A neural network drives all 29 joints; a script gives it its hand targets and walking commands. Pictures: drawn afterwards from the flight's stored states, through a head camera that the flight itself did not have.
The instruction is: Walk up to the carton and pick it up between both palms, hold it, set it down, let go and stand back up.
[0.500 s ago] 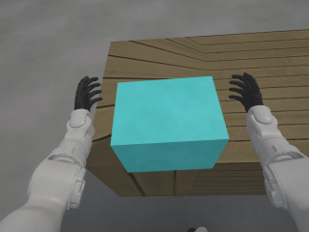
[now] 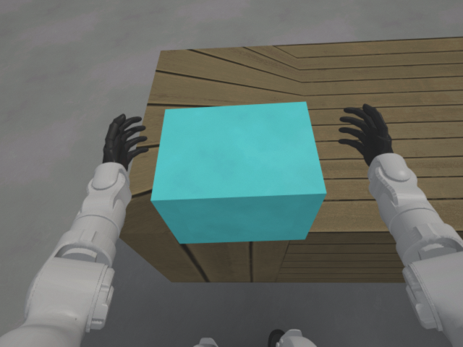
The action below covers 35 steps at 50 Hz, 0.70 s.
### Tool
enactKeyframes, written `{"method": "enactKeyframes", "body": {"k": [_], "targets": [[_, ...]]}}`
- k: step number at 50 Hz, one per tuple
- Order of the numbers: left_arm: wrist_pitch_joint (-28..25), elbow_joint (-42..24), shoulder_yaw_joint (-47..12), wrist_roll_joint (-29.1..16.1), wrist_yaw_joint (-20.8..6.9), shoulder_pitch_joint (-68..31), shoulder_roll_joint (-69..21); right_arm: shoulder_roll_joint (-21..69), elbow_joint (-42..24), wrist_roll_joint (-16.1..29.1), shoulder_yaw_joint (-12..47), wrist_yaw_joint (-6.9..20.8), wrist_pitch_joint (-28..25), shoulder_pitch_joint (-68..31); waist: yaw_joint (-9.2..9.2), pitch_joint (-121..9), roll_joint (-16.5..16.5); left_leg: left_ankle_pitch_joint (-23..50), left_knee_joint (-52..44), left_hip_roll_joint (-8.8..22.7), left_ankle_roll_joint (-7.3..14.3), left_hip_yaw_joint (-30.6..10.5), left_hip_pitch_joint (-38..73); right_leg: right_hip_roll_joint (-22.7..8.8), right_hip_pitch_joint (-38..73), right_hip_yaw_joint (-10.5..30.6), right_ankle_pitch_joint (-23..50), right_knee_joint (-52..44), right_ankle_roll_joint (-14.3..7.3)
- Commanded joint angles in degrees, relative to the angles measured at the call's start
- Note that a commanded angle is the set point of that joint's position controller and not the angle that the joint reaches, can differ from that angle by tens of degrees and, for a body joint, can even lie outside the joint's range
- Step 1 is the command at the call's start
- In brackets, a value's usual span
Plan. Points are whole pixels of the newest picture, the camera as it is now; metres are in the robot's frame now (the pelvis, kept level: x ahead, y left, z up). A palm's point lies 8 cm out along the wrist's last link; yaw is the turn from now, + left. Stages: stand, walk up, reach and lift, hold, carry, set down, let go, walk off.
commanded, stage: set down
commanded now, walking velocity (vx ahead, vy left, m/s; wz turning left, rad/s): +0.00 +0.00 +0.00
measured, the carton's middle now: (238, 177) +0.46 +0.02 -0.06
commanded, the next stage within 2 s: none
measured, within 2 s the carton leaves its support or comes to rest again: neither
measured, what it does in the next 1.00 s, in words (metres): stands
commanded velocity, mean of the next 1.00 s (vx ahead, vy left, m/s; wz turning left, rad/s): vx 0.00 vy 0.00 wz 0.00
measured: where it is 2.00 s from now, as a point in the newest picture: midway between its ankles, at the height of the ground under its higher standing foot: outside the picture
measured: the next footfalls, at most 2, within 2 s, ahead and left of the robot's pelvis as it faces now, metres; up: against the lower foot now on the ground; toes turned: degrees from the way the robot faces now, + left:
none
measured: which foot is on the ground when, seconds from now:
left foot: down 0.00-1.00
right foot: down 0.00-1.00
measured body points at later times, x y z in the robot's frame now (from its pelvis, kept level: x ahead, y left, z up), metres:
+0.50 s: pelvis +0.01 -0.01 +0.02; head +0.08 -0.01 +0.46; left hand +0.39 +0.26 +0.03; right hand +0.41 -0.22 +0.03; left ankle +0.01 +0.13 -0.69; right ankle +0.07 -0.09 -0.69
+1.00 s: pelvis +0.02 +0.02 +0.03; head +0.04 +0.02 +0.48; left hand +0.30 +0.26 +0.01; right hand +0.30 -0.22 +0.00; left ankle +0.02 +0.13 -0.70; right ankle +0.07 -0.09 -0.69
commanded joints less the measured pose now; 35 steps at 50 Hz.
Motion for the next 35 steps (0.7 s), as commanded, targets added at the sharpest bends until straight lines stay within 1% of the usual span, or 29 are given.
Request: {"method": "enactKeyframes", "body": {"k": [1, 2, 3, 4, 5, 6, 7, 8, 9, 10, 11, 12, 13, 16, 17, 19, 21, 22, 23, 24, 25, 27, 28, 30, 31, 32, 33, 34, 35], "targets": [[-0.88, -12.87, 2.11, -1.94, -1.03, -26.18, 13.68, -12.35, -15.93, 1.19, -1.99, -1.22, -0.52, -26.78, -0.66, -43.80, -6.68, 17.02, -6.16, -2.48, 0.28, 2.67, 9.86, 0.05, 46.52, 3.84, 16.73, -2.16, 5.12], [-0.98, -7.47, 1.09, -2.87, -1.34, -27.80, 13.76, -11.40, -13.38, 0.64, -1.88, -1.59, 0.27, -28.47, -1.18, -38.76, -8.39, 13.05, -6.97, -2.46, 0.92, 2.25, 7.38, -0.30, 45.48, 3.86, 12.36, -2.73, 4.90], [-0.98, -2.78, 0.18, -3.61, -1.84, -28.14, 13.42, -9.95, -11.10, 1.44, -0.80, -1.53, 1.26, -28.79, -0.78, -33.03, -8.29, 8.94, -7.98, -2.41, 1.61, 2.26, 4.69, -1.10, 44.73, 4.63, 6.89, -3.72, 4.57], [-1.04, 0.24, -1.32, -4.27, -2.19, -28.21, 13.45, -9.69, -8.43, 1.83, 0.21, -1.48, 1.96, -28.24, -0.66, -28.52, -8.76, 6.20, -9.09, -2.44, 1.90, 2.13, 3.71, -1.61, 43.86, 5.03, 1.52, -4.96, 4.44], [-1.14, 1.94, -2.17, -4.57, -2.40, -26.88, 13.27, -9.05, -8.05, 2.82, 1.38, -1.32, 2.40, -26.94, -0.28, -25.49, -9.03, 5.15, -9.30, -2.38, 2.14, 2.09, 4.59, -1.60, 42.37, 5.47, -1.78, -6.07, 4.14], [-1.60, 2.87, -3.62, -5.36, -2.57, -28.08, 12.79, -8.28, -6.64, 3.17, 1.87, -1.06, 2.70, -26.92, -0.58, -23.84, -7.47, 3.90, -9.83, -2.21, 1.98, 2.13, 4.17, -1.69, 41.04, 5.31, -4.88, -6.48, 3.91], [-1.80, 2.11, -3.63, -5.37, -2.44, -28.44, 13.17, -9.49, -7.44, 3.26, 1.25, -1.01, 2.76, -26.90, -0.64, -24.45, -6.57, 4.71, -10.12, -1.97, 1.69, 1.72, 5.98, -1.27, 40.37, 4.64, -4.20, -6.37, 3.68], [-2.11, 4.04, -3.74, -5.13, -2.48, -30.09, 13.07, -9.06, -5.71, 3.29, 0.71, -0.81, 3.01, -27.56, -0.47, -22.19, -4.99, 3.24, -10.38, -1.86, 1.42, 1.56, 6.42, -1.37, 38.29, 4.46, -6.21, -6.55, 3.36], [-2.32, 5.83, -4.77, -4.70, -2.68, -28.68, 11.75, -8.06, -3.09, 3.11, 1.10, -0.54, 3.02, -25.39, -0.67, -20.76, -4.25, 2.79, -10.66, -1.48, 1.32, 1.20, 7.29, -1.27, 38.43, 4.25, -6.88, -6.66, 3.23], [-2.66, 6.62, -4.48, -4.12, -2.90, -28.45, 11.68, -7.99, -2.58, 3.12, 1.13, -0.44, 2.88, -25.09, -0.02, -20.03, -3.62, 2.83, -10.92, -1.68, 1.37, 1.44, 7.87, -1.35, 38.18, 4.05, -7.01, -6.85, 3.15], [-2.92, 7.24, -4.66, -3.48, -3.14, -27.23, 11.40, -7.76, -1.61, 3.30, 1.06, -0.30, 2.61, -23.68, -0.57, -19.26, -2.72, 4.14, -10.94, -1.66, 1.05, 1.42, 8.86, -1.21, 38.56, 3.97, -5.44, -7.07, 2.98], [-3.40, 8.09, -4.12, -2.42, -3.38, -25.28, 10.62, -6.86, -0.10, 3.23, 1.71, -0.23, 2.16, -21.44, -0.10, -17.94, -2.97, 5.01, -11.14, -1.68, 1.06, 1.37, 8.88, -1.21, 39.51, 3.70, -3.84, -6.64, 3.12], [-3.99, 7.92, -3.36, -2.44, -3.52, -27.27, 11.61, -7.49, -0.63, 3.45, 1.45, -0.14, 1.63, -22.89, -0.14, -18.66, -2.37, 5.21, -11.43, -1.62, 1.06, 1.55, 8.74, -1.24, 39.65, 3.21, -3.16, -6.48, 3.21], [-6.26, 5.74, -2.32, -0.58, -3.46, -24.88, 10.42, -6.29, 1.22, 3.44, 1.48, 0.05, -0.38, -18.90, -0.19, -18.61, -0.39, 6.50, -11.69, -1.85, 0.37, 1.63, 9.90, -1.20, 40.34, 2.89, -1.03, -6.25, 2.97], [-7.21, 3.85, -1.52, -0.01, -3.41, -24.03, 10.93, -6.58, -0.02, 3.03, 1.13, 0.07, -1.28, -18.06, -0.35, -20.23, 0.76, 7.57, -11.38, -1.83, 0.24, 1.94, 9.59, -1.20, 41.39, 3.07, -0.16, -6.03, 2.94], [-8.96, -0.43, 1.74, 2.24, -3.53, -19.16, 11.31, -6.48, -3.85, 1.85, 0.21, -0.64, -3.74, -13.39, -0.74, -23.42, -0.95, 12.02, -10.29, -2.21, -0.25, 2.29, 11.31, -1.07, 45.21, 3.37, 5.91, -5.68, 3.66], [-10.94, -4.96, 3.93, 3.38, -3.35, -18.65, 12.44, -6.04, -7.20, 0.66, -1.60, -1.54, -5.96, -13.24, -0.81, -27.00, 0.00, 13.98, -9.78, -2.50, -0.92, 2.42, 11.32, -1.43, 47.53, 3.77, 9.86, -4.94, 3.91], [-11.57, -7.66, 4.91, 3.34, -3.45, -15.00, 11.62, -5.89, -9.48, 0.06, -1.95, -2.13, -7.20, -9.99, -1.58, -29.48, -0.85, 17.15, -9.42, -2.68, -1.25, 2.29, 12.57, -1.40, 50.35, 4.19, 14.69, -4.93, 4.17], [-12.43, -9.60, 5.51, 2.94, -3.54, -16.18, 12.69, -5.90, -12.01, -0.56, -2.97, -2.55, -8.13, -11.35, -1.94, -31.97, -0.80, 17.28, -9.06, -3.04, -1.27, 2.40, 11.27, -1.59, 51.75, 4.58, 16.14, -4.46, 4.31], [-13.00, -11.94, 6.19, 4.06, -3.68, -8.69, 11.23, -4.98, -12.54, -0.91, -3.06, -2.91, -9.31, -4.68, -2.16, -32.70, -1.06, 18.90, -9.01, -2.99, -1.52, 2.02, 12.80, -1.48, 54.52, 4.74, 19.20, -4.16, 4.24], [-13.51, -14.21, 7.27, 3.92, -4.03, -7.80, 11.69, -4.83, -14.72, -1.04, -3.63, -3.34, -10.29, -3.82, -2.49, -33.52, -0.56, 20.15, -8.71, -3.26, -1.72, 1.87, 12.77, -1.57, 55.88, 5.03, 21.21, -4.18, 4.26], [-14.13, -17.56, 8.62, 5.29, -4.42, -0.14, 11.11, -4.65, -16.91, -2.06, -4.49, -3.98, -12.38, 2.54, -3.04, -32.54, 0.66, 22.06, -8.80, -3.41, -2.31, 1.98, 15.36, -1.21, 57.21, 4.54, 23.61, -4.31, 3.96], [-14.57, -19.33, 9.25, 5.13, -4.67, 0.70, 11.41, -4.12, -18.65, -2.55, -5.13, -4.26, -13.27, 3.17, -3.66, -31.88, 0.16, 22.35, -8.54, -3.54, -2.35, 1.84, 15.74, -0.94, 57.01, 4.37, 23.80, -4.37, 4.12], [-15.42, -22.22, 9.12, 4.23, -4.67, 1.84, 11.68, -3.79, -21.77, -4.10, -6.27, -4.28, -14.54, 4.49, -3.88, -30.11, -0.61, 20.92, -8.90, -3.47, -2.49, 1.70, 16.45, -0.67, 55.88, 3.85, 21.69, -4.54, 3.84], [-15.50, -22.39, 8.97, 4.10, -4.75, 5.41, 10.24, -3.64, -22.74, -4.54, -6.60, -4.12, -15.02, 6.74, -3.89, -29.17, -0.89, 21.38, -9.03, -3.37, -2.58, 1.54, 17.69, -0.36, 55.46, 3.53, 21.10, -4.87, 3.69], [-15.81, -24.28, 9.50, 3.95, -4.53, 5.15, 11.30, -3.41, -25.03, -4.65, -7.01, -4.12, -15.44, 5.87, -3.43, -29.08, -0.94, 21.81, -8.89, -3.42, -2.26, 1.26, 18.07, -0.49, 54.76, 3.65, 20.66, -4.99, 3.76], [-15.73, -23.14, 9.17, 4.10, -4.52, 8.12, 10.58, -2.66, -24.33, -4.79, -6.67, -3.75, -15.42, 8.28, -3.27, -25.91, -1.45, 20.99, -9.26, -3.31, -2.08, 1.25, 18.27, -0.35, 54.66, 3.68, 19.26, -5.37, 3.67], [-15.85, -24.17, 9.12, 4.41, -4.41, 9.90, 10.24, -2.36, -25.04, -4.86, -6.92, -3.57, -15.83, 9.95, -3.06, -24.53, -1.05, 20.59, -9.65, -3.16, -1.99, 1.13, 18.59, -0.26, 54.24, 3.59, 17.92, -5.80, 3.49], [-15.73, -22.71, 8.54, 4.39, -4.52, 14.39, 8.15, -1.52, -23.06, -4.86, -5.84, -3.00, -16.02, 14.33, -3.02, -21.46, -1.10, 20.78, -10.17, -2.81, -2.08, 1.02, 19.29, 0.07, 54.74, 3.48, 17.19, -6.29, 3.35]]}}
